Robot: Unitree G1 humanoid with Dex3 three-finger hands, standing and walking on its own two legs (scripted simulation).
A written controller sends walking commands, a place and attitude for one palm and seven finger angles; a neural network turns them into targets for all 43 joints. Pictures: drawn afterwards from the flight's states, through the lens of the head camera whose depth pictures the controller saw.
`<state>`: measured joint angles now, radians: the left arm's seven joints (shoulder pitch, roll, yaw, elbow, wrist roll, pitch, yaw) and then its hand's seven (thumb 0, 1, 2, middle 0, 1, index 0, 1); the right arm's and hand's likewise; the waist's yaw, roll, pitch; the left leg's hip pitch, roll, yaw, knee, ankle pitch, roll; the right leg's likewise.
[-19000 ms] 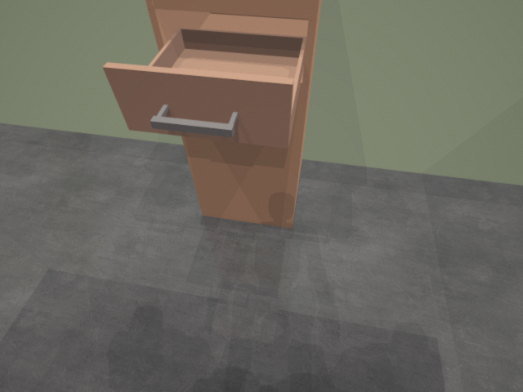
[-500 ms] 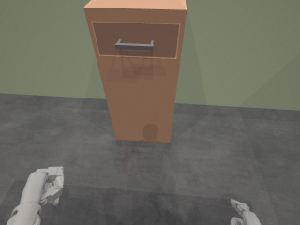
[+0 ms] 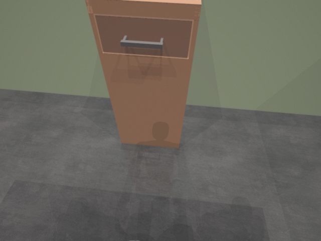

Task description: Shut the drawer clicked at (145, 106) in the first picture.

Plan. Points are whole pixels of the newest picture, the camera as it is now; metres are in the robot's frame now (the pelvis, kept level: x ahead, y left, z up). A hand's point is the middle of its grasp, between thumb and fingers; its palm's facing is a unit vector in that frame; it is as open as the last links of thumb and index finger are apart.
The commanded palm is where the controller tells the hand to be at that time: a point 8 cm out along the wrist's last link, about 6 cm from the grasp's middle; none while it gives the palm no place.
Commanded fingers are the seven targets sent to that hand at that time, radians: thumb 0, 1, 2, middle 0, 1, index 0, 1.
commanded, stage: let the arm hang, fingers relaxed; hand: left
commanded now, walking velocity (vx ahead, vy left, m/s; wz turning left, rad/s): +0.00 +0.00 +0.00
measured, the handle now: (142, 41) +0.83 +0.12 +0.07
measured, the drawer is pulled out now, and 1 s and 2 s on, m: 0.00 0.00 0.00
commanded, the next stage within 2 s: look to check the result in 0.48 s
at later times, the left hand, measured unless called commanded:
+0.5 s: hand out of the picture +0.01 +0.12 -0.18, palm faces +0.05 -0.99 -0.14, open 7.3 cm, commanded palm none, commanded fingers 0.00 0.90 0.90 -0.20 -0.30 -0.20 -0.30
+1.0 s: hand out of the picture +0.00 +0.13 -0.18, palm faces +0.05 -0.98 -0.17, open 7.4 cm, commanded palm none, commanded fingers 0.00 0.90 0.90 -0.20 -0.30 -0.20 -0.30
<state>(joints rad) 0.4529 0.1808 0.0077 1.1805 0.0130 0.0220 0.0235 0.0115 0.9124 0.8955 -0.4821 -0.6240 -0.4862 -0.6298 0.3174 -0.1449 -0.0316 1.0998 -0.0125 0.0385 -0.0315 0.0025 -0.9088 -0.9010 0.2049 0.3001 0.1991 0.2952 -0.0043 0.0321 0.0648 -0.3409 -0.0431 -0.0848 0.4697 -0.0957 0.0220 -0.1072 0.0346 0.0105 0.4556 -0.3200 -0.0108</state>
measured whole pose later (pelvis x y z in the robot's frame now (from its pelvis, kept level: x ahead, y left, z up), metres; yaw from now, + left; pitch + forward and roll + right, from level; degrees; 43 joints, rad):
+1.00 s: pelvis +0.03 -0.03 +0.00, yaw -1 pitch -3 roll +0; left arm 0.34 0.11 0.02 1.14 0.01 0.00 0.04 0.01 0.91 0.90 -0.19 -0.30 -0.20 -0.30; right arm 0.27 -0.13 -0.02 1.13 -0.02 0.01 -0.05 0.00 -0.92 -0.90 0.20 0.30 0.20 0.29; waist -0.01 0.01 0.07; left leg -0.28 -0.02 -0.09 0.49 -0.16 -0.01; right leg -0.03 0.06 0.01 0.43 -0.36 -0.04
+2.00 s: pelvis +0.03 -0.04 +0.00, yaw +0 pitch -3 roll +0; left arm 0.33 0.10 0.02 1.14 0.01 -0.01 0.04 0.01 0.91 0.90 -0.20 -0.30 -0.20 -0.30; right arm 0.27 -0.13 -0.02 1.13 -0.01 0.01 -0.05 0.00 -0.91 -0.90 0.20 0.30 0.20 0.29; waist -0.01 0.01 0.07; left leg -0.27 -0.01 -0.09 0.48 -0.17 -0.02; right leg -0.02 0.07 0.01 0.43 -0.36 -0.06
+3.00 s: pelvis +0.08 -0.02 -0.01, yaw -3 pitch -2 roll +1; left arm 0.39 0.11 0.05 1.16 0.02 0.00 0.00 0.01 0.91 0.90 -0.20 -0.30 -0.20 -0.30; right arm 0.34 -0.12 -0.04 1.11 -0.04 -0.05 -0.04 0.00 -0.91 -0.90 0.20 0.30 0.20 0.29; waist -0.01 -0.04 0.07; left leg -0.26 0.02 0.07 0.61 -0.32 0.01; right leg -0.24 0.02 -0.02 0.97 -0.51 -0.08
